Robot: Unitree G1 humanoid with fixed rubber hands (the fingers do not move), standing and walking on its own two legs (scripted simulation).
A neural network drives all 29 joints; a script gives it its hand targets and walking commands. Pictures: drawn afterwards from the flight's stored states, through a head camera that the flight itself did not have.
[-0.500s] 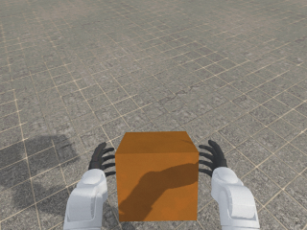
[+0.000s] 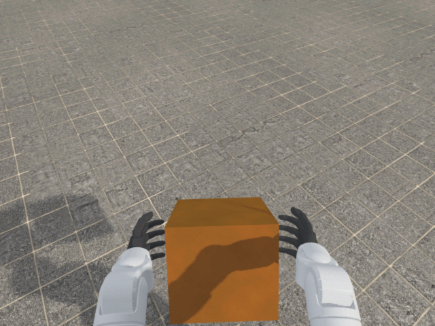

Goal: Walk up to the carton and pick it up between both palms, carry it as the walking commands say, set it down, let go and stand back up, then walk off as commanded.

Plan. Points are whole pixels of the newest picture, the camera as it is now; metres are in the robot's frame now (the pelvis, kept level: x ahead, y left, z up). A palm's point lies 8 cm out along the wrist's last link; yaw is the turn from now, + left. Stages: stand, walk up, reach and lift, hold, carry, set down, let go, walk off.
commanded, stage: carry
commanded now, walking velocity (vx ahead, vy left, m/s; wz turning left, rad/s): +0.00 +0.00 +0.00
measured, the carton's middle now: (221, 251) +0.32 +0.00 -0.10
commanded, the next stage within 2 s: hold in 0.94 s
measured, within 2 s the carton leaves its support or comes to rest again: neither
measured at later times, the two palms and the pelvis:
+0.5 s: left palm (140, 246) +0.27 +0.15 +0.03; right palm (304, 242) +0.28 -0.15 +0.03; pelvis +0.01 +0.00 +0.00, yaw +0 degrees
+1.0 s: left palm (139, 247) +0.27 +0.15 +0.02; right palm (303, 239) +0.28 -0.15 +0.03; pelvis +0.01 +0.00 +0.00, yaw +0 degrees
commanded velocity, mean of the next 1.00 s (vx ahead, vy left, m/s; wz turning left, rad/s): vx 0.00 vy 0.00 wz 0.00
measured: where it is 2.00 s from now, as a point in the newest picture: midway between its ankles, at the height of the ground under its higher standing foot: outside the picture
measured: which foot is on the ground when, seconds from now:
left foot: down 0.00-1.00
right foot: down 0.00-1.00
